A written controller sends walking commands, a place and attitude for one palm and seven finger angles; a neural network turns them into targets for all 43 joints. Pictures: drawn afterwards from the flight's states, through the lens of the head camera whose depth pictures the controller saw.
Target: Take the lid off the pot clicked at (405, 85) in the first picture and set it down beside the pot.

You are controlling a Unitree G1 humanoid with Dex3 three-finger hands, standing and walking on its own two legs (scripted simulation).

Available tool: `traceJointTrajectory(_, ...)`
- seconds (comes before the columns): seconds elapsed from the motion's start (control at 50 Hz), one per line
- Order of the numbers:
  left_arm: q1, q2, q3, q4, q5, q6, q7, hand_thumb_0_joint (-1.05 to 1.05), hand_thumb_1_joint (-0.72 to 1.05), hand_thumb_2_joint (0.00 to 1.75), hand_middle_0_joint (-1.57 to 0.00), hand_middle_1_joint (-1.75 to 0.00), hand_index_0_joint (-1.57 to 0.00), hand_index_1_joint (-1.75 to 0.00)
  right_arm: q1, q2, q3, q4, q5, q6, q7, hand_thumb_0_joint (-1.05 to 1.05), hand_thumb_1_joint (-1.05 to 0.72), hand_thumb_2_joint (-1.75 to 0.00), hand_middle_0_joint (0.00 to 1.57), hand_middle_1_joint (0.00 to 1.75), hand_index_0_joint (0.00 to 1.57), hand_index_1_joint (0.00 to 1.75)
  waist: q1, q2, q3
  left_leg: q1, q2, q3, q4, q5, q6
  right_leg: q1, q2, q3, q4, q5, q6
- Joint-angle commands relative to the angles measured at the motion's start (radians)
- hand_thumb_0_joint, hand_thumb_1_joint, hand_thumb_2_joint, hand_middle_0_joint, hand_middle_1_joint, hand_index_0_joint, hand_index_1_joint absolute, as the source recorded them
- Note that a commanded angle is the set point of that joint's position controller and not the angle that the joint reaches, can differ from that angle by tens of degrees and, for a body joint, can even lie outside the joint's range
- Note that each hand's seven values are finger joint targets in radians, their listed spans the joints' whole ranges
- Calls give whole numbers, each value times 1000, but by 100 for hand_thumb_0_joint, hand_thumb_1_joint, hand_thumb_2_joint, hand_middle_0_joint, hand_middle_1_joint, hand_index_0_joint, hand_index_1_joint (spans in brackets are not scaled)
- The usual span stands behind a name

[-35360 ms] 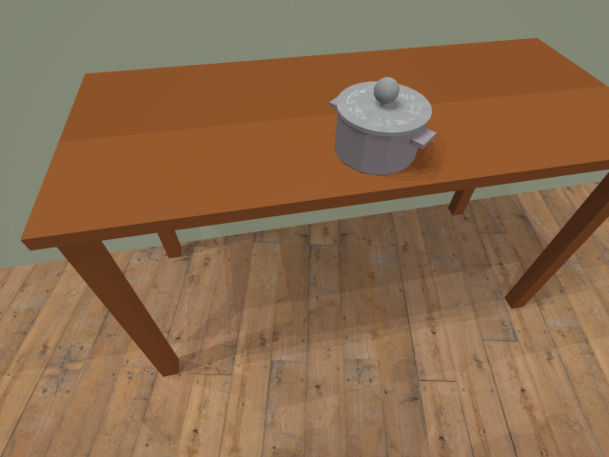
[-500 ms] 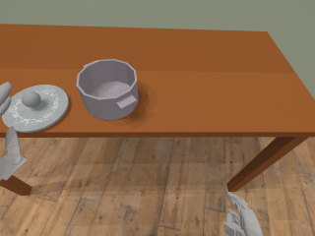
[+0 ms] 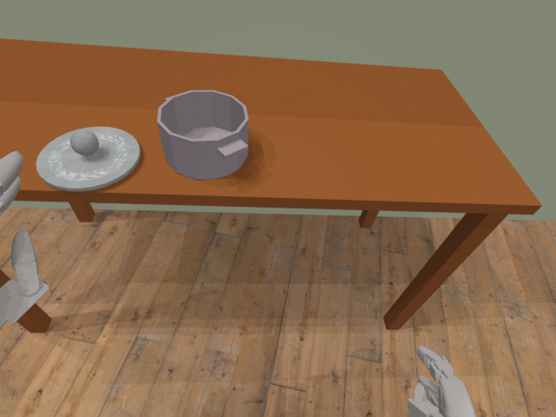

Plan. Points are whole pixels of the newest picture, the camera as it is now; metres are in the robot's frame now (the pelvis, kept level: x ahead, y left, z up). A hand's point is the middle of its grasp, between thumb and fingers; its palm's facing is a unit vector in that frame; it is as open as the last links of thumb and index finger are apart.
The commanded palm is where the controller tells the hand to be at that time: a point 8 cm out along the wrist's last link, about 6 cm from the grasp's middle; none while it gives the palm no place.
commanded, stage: step back with the hand held close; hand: left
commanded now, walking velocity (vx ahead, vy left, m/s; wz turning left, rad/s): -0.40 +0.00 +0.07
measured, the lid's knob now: (84, 142) +0.57 +0.39 +0.04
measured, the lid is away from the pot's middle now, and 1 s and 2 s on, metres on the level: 0.23 0.23 0.23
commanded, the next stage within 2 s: stop stepping back and stand still in 0.04 s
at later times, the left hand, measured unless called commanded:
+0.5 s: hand out of the picture +0.11 +0.28 +0.21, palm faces +0.42 -0.84 -0.34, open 7.4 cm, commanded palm +0.04 +0.31 +0.21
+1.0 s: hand out of the picture +0.13 +0.30 +0.14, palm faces +0.23 -0.88 -0.41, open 7.4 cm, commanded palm none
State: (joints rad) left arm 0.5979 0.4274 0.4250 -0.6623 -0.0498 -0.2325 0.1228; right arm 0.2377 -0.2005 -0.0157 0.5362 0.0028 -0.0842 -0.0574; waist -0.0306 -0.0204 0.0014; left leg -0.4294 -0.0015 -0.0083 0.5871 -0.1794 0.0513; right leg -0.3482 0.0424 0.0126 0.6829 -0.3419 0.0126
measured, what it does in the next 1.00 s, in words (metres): walks backwards: right foot, then left foot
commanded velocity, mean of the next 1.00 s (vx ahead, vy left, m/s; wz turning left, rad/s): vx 0.05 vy -0.06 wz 0.01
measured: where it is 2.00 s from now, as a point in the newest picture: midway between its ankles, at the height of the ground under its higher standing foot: outside the picture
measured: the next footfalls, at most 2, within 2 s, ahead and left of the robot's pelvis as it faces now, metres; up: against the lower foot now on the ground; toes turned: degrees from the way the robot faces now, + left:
right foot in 0.08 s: -0.02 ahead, -0.14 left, +0.00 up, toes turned +1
left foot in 0.32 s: +0.00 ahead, +0.12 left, +0.00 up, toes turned -3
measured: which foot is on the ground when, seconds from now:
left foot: down 0.00-0.20, up 0.22-0.30, down 0.32-1.00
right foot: up 0.00-0.06, down 0.08-0.38, up 0.40-0.58, down 0.60-0.78, up 0.80-1.00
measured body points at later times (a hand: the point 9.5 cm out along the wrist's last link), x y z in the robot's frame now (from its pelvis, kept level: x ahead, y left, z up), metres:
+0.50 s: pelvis -0.09 +0.03 +0.02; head -0.11 +0.07 +0.47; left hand +0.08 +0.32 +0.22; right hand +0.05 -0.21 -0.05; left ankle +0.00 +0.09 -0.72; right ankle -0.11 -0.10 -0.70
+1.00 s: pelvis -0.10 +0.07 +0.02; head -0.11 +0.10 +0.47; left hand +0.11 +0.34 +0.16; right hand +0.02 -0.16 -0.07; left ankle -0.04 +0.12 -0.73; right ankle -0.11 -0.09 -0.67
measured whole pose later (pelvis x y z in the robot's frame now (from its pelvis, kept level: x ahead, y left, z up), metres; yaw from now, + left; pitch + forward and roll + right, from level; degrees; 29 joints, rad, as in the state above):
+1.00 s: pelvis -0.10 +0.07 +0.02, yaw -1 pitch +0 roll -5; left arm 0.45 0.39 0.27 -0.37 0.01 -0.14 0.08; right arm 0.27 -0.17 0.01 0.69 -0.01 -0.14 0.00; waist -0.05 0.03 -0.04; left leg -0.31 -0.01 -0.03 0.44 -0.13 0.08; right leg -0.40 0.04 -0.03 0.85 -0.48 0.00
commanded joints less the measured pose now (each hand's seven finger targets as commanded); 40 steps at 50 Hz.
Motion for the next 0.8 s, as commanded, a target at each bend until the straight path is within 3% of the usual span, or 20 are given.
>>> traceJointTrajectory(0.0,4,147,120,-268,-14,-85,15,0,90,90,-20,-30,-20,-30,-81,-142,-47,-124,-3,-98,1,0,-90,-90,20,30,20,30,30,175,-126,-10,222,-242,-266,-125,40,160,-1,10,-130,1,-6)
traceJointTrajectory(0.06,-46,161,122,-219,-17,-102,1,0,90,90,-20,-30,-20,-30,-95,-146,-39,-95,-10,-103,-3,0,-90,-90,20,30,20,30,17,151,-98,2,150,-176,-234,-207,-3,151,-24,25,-244,143,-20)
traceJointTrajectory(0.1,-61,152,104,-220,-25,-111,0,0,90,90,-20,-30,-20,-30,-82,-134,-48,-83,-2,-98,-6,0,-90,-90,20,30,20,30,15,83,-187,175,108,-111,-149,-29,-38,90,-47,32,-267,243,-30)
traceJointTrajectory(0.12,-52,-84,-327,748,40,47,-132,0,90,90,-20,-30,-20,-30,-52,-305,-108,187,-3,-157,35,0,-90,-90,20,30,20,30,-32,117,-178,61,204,-267,126,361,-25,-53,-163,89,-130,292,-21)
traceJointTrajectory(0.14,-232,242,143,-400,-31,-63,-46,0,90,90,-20,-30,-20,-30,-109,-92,-75,-112,42,-89,36,0,-90,-90,20,30,20,30,47,-57,-329,423,107,-75,17,-82,-59,-40,-101,68,-326,105,-2)
traceJointTrajectory(0.16,-130,305,180,-348,-33,-95,-17,0,90,90,-20,-30,-20,-30,-109,-130,-60,-132,23,-83,-3,0,-90,-90,20,30,20,30,3,-186,-202,264,28,-40,98,-215,-57,-97,-171,133,-413,-98,-79)
traceJointTrajectory(0.18,26,218,172,-226,-42,-58,-2,0,90,90,-20,-30,-20,-30,-94,-92,-53,-115,27,-65,-5,0,-90,-90,20,30,20,30,20,-171,-162,257,-11,-17,259,-179,-75,-159,-267,229,-461,-203,-147)
traceJointTrajectory(0.22,-12,206,147,-328,-26,-26,17,0,90,90,-20,-30,-20,-30,-119,-93,-37,-133,21,-36,1,0,-90,-90,20,30,20,30,8,-35,-117,193,2,-27,338,-174,-67,-188,-318,270,-463,-163,-172)
traceJointTrajectory(0.26,-35,159,110,-253,-21,-9,31,0,90,90,-20,-30,-20,-30,-114,-83,-21,-129,21,-34,-10,0,-90,-90,20,30,20,30,-9,-11,4,169,42,-53,104,-212,-49,-178,-238,165,-418,-217,-114)
traceJointTrajectory(0.3,-111,131,79,-211,-13,-23,39,0,90,90,-20,-30,-20,-30,-106,-123,-15,-125,22,-65,-26,0,-90,-90,20,30,20,30,-7,111,93,111,77,-151,-146,-311,-20,-132,-104,74,-342,-207,-57)
traceJointTrajectory(0.36,-120,127,85,-155,4,-29,40,0,90,90,-20,-30,-20,-30,-103,-132,-9,-111,21,-94,-39,0,-90,-90,20,30,20,30,8,366,50,-58,204,-415,-559,-777,-24,86,51,-25,2,-122,-4)
traceJointTrajectory(0.4,-125,115,65,-137,9,-18,26,0,90,90,-20,-30,-20,-30,-97,-109,-14,-106,13,-101,-24,0,-90,-90,20,30,20,30,21,272,27,-77,200,-367,-543,-675,-17,130,50,-11,72,-111,-9)
traceJointTrajectory(0.52,4,153,56,-200,11,-2,9,0,90,90,-20,-30,-20,-30,-85,-109,-16,-95,-8,-94,-12,0,-90,-90,20,30,20,30,28,115,-102,111,92,-141,-370,-344,-57,283,15,-30,-351,-5,-36)
traceJointTrajectory(0.58,-80,194,102,-200,-6,-12,6,0,90,90,-20,-30,-20,-30,-70,-108,-22,-76,-20,-70,-15,0,-90,-90,20,30,20,30,11,55,-123,228,42,-31,-92,-218,-58,109,-118,68,-430,-15,-104)
traceJointTrajectory(0.62,-87,178,91,-183,-6,-6,13,0,90,90,-20,-30,-20,-30,-75,-116,-37,-66,-11,-67,-19,0,-90,-90,20,30,20,30,14,-78,-111,288,2,-27,121,-270,-66,-101,-187,191,-489,-364,-163)
traceJointTrajectory(0.66,-98,148,71,-191,-12,8,18,0,90,90,-20,-30,-20,-30,-81,-120,-43,-70,3,-39,-13,0,-90,-90,20,30,20,30,5,-156,-26,172,4,-33,365,-227,-52,-161,-293,316,-500,-422,-231)
traceJointTrajectory(0.7,-182,132,51,-183,-18,14,25,0,90,90,-20,-30,-20,-30,-95,-108,-22,-69,8,-28,-7,0,-90,-90,20,30,20,30,-25,-53,59,160,71,-65,185,-254,-30,-181,-284,249,-418,-357,-196)
traceJointTrajectory(0.72,-246,128,33,-199,-12,17,21,0,90,90,-20,-30,-20,-30,-110,-114,-14,-72,8,-29,-13,0,-90,-90,20,30,20,30,-32,73,110,183,81,-105,-14,-327,-23,-213,-197,154,-292,-347,-145)
traceJointTrajectory(0.76,-257,113,36,-205,-13,7,27,0,90,90,-20,-30,-20,-30,-103,-129,-2,-95,14,-65,-18,0,-90,-90,20,30,20,30,-21,438,123,173,270,-533,-452,-639,65,-240,65,-48,169,-227,-30)
traceJointTrajectory(0.78,-258,150,57,-200,-15,11,27,0,90,90,-20,-30,-20,-30,-106,-89,5,-91,10,-90,-12,0,-90,-90,20,30,20,30,-11,333,92,114,307,-625,-533,-730,69,-207,47,46,331,-211,-31)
